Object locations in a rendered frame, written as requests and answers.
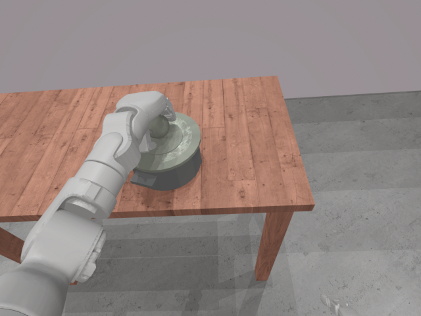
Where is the left robot forearm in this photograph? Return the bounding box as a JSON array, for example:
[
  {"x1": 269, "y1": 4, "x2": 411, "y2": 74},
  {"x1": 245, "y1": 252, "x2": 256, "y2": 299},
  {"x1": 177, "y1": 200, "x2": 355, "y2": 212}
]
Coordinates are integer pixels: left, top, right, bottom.
[{"x1": 20, "y1": 104, "x2": 149, "y2": 263}]

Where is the pot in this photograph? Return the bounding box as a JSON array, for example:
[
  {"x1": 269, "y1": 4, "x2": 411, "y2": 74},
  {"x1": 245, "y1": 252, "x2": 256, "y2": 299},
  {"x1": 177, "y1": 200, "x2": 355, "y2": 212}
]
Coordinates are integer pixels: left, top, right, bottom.
[{"x1": 130, "y1": 148, "x2": 202, "y2": 191}]

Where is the lid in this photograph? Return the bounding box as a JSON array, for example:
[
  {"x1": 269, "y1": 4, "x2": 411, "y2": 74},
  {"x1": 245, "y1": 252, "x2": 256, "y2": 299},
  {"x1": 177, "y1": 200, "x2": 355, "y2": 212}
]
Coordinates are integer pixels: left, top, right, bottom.
[{"x1": 135, "y1": 112, "x2": 201, "y2": 172}]

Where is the robot right hand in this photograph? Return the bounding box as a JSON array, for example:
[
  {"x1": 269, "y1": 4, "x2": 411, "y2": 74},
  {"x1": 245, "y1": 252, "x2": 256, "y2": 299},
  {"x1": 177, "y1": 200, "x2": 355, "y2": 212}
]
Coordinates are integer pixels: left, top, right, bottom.
[{"x1": 320, "y1": 294, "x2": 360, "y2": 316}]

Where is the table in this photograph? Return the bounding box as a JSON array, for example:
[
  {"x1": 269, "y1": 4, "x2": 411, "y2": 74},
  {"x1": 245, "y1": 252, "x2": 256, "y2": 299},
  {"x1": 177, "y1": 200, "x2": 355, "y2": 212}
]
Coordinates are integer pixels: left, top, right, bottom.
[{"x1": 0, "y1": 76, "x2": 315, "y2": 285}]

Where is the robot left upper arm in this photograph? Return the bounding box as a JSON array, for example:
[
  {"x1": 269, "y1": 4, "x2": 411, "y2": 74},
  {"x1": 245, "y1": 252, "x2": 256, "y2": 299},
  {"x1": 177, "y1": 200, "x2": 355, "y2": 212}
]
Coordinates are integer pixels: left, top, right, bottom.
[{"x1": 0, "y1": 208, "x2": 107, "y2": 316}]

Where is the knob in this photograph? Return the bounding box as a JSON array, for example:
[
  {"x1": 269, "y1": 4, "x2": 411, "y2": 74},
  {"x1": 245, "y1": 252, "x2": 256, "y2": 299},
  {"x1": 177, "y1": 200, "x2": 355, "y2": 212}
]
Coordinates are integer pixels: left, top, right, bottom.
[{"x1": 149, "y1": 115, "x2": 170, "y2": 138}]

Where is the robot left hand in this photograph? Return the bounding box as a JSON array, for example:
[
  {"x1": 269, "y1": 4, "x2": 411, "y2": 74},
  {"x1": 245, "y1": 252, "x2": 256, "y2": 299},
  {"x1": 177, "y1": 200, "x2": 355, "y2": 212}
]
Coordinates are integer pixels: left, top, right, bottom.
[{"x1": 116, "y1": 91, "x2": 176, "y2": 153}]

